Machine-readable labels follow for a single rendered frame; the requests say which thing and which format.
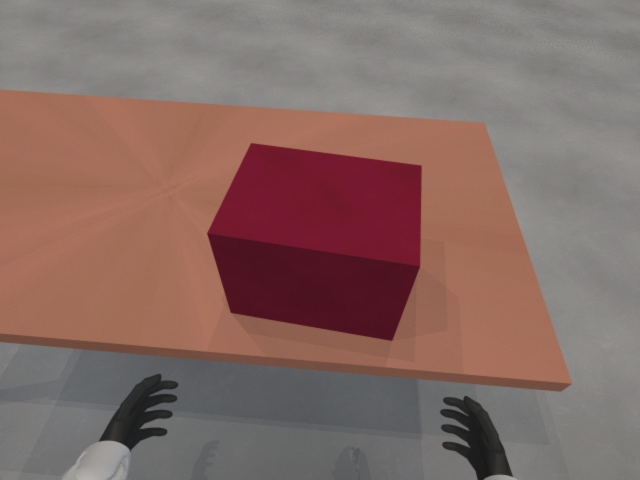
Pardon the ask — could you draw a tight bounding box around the robot right hand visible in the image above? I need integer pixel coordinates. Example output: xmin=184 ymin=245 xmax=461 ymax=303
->
xmin=440 ymin=396 xmax=513 ymax=480

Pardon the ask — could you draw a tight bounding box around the carton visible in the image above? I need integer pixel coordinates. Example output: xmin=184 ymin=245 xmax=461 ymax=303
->
xmin=207 ymin=143 xmax=422 ymax=341

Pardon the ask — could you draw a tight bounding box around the left robot forearm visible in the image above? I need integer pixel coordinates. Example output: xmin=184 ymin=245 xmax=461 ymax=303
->
xmin=62 ymin=441 xmax=131 ymax=480

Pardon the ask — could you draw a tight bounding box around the table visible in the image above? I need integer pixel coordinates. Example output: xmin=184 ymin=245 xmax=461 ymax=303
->
xmin=0 ymin=89 xmax=572 ymax=392

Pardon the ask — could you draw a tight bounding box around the robot left hand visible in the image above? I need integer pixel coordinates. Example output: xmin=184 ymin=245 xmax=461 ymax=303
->
xmin=99 ymin=374 xmax=178 ymax=452

